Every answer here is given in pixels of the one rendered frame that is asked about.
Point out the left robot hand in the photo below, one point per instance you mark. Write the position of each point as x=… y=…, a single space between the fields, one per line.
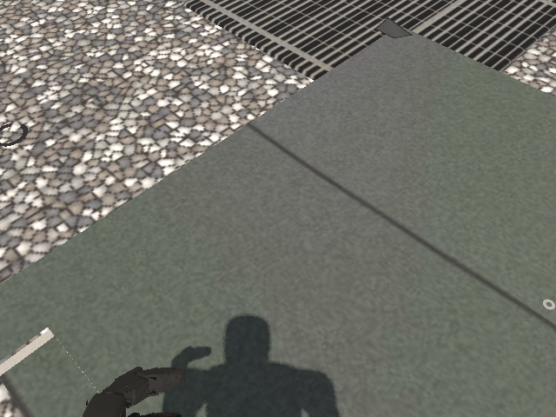
x=131 y=388

